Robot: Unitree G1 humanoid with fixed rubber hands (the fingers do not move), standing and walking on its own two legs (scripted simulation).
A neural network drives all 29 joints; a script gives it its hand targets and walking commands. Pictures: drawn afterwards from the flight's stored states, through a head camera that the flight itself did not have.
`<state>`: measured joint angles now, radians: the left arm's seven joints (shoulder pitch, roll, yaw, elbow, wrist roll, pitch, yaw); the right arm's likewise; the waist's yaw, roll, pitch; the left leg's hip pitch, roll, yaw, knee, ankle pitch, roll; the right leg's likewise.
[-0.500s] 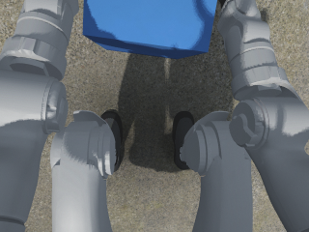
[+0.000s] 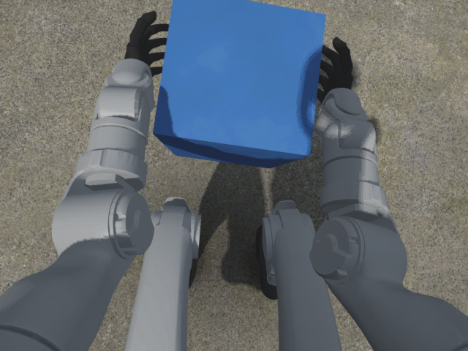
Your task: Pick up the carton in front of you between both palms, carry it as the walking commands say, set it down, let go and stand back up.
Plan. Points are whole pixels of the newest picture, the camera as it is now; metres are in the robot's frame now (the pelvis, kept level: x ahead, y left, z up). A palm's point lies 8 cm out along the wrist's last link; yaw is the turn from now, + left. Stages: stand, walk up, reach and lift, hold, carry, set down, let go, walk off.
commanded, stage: reach and lift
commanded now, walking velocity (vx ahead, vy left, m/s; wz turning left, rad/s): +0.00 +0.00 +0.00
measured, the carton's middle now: (234, 100) +0.50 +0.01 -0.14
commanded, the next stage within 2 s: none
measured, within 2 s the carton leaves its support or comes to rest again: neither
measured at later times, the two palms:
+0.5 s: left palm (98, 39) +0.47 +0.16 +0.08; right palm (395, 65) +0.47 -0.14 +0.08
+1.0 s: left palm out of the picture +0.42 +0.16 +0.24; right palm out of the picture +0.43 -0.14 +0.24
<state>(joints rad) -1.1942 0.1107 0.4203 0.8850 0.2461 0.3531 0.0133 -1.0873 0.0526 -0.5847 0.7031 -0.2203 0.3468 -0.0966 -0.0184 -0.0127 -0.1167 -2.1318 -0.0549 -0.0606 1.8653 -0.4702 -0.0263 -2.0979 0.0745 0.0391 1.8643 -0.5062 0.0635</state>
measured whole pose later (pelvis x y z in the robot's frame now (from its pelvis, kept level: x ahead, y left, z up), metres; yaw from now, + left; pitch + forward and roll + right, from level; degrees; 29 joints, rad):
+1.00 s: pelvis +0.09 +0.00 +0.26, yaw +2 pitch +18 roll +0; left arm -0.44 -0.12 0.33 0.54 0.22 0.38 0.02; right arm -0.42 0.16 -0.37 0.52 -0.21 0.37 -0.04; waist -0.01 -0.02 -0.17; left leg -0.88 -0.03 -0.06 0.93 -0.37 -0.01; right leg -0.86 0.04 0.07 0.93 -0.39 0.01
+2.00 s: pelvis +0.11 +0.00 +0.32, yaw +1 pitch -5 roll +0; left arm -0.29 -0.16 0.26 0.32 0.30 0.65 -0.01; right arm -0.31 0.16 -0.28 0.34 -0.30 0.63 0.02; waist 0.00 -0.01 0.02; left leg -0.12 -0.02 -0.06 0.40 -0.19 -0.01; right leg -0.11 0.02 0.08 0.41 -0.21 0.01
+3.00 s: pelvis +0.10 +0.00 +0.32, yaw +2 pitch -8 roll +0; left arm -0.30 -0.16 0.25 0.24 0.28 0.76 -0.01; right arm -0.31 0.16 -0.26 0.26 -0.29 0.74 0.03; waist 0.00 -0.01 0.04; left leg -0.06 -0.02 -0.06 0.37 -0.17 -0.01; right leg -0.04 0.02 0.08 0.38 -0.20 0.01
